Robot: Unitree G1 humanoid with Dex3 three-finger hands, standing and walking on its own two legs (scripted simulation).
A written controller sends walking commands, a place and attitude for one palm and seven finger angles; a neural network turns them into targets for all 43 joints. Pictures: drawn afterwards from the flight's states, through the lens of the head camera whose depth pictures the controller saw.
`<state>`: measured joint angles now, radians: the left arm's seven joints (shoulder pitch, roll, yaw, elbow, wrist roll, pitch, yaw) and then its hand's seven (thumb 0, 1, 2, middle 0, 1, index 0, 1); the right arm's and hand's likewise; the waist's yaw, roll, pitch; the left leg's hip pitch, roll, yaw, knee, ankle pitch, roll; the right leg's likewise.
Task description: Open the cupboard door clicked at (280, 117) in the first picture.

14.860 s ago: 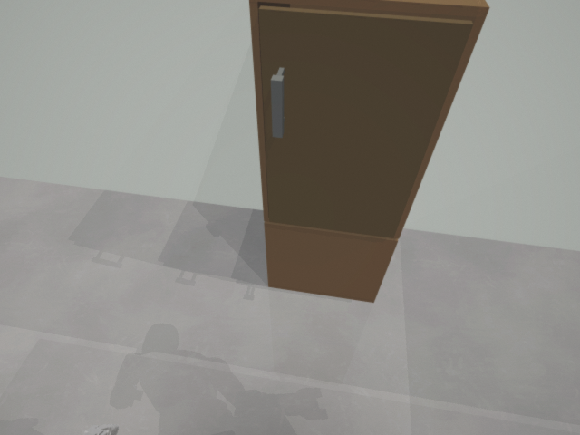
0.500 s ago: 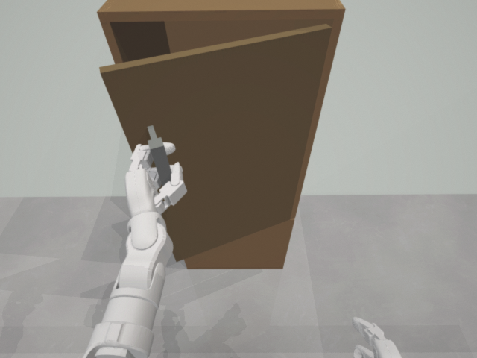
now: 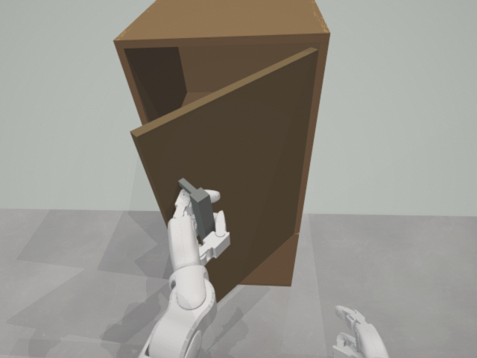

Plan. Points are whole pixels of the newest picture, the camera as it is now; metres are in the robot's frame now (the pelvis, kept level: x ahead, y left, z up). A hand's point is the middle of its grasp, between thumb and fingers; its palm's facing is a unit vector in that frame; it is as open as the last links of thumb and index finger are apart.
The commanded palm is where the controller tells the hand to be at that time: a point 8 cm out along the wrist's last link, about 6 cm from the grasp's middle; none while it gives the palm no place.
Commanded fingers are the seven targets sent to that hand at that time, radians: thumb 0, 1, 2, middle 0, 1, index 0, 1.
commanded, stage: open thumb and fingers to let go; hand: left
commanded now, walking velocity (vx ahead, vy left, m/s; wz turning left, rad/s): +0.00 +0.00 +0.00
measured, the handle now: (197, 214) +0.33 +0.08 +0.10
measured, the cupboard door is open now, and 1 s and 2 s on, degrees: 46 43 43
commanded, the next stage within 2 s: slide the hand sideways off the handle in 0.78 s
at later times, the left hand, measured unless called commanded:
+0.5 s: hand (209, 226) +0.30 +0.06 +0.10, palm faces +0.32 -0.95 -0.01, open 12.8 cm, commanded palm +0.26 +0.10 +0.10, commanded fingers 0.00 -0.50 0.30 -0.25 -0.90 -0.25 -0.90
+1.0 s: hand (206, 238) +0.28 +0.06 +0.10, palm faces +0.01 -1.00 -0.03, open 15.6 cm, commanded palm +0.25 +0.10 +0.10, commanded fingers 0.00 -0.50 0.30 -0.15 -0.30 -0.15 -0.30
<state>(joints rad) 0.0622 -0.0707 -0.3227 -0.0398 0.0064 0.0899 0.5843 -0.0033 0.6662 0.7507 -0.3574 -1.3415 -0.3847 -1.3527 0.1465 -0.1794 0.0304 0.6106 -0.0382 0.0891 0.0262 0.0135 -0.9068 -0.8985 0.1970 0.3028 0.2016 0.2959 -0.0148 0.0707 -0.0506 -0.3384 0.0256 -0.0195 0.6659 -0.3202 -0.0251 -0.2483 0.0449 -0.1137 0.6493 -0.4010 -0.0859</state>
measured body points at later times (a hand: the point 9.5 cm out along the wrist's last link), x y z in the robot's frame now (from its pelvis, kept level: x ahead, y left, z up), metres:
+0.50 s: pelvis +0.00 +0.00 +0.00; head -0.01 -0.02 +0.45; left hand +0.28 +0.11 +0.11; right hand +0.18 -0.21 -0.10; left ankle +0.02 +0.14 -0.72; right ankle -0.03 -0.06 -0.72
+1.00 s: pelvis -0.01 +0.03 +0.00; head -0.01 +0.02 +0.45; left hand +0.27 +0.12 +0.10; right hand +0.17 -0.18 -0.09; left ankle +0.02 +0.14 -0.72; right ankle -0.03 -0.06 -0.72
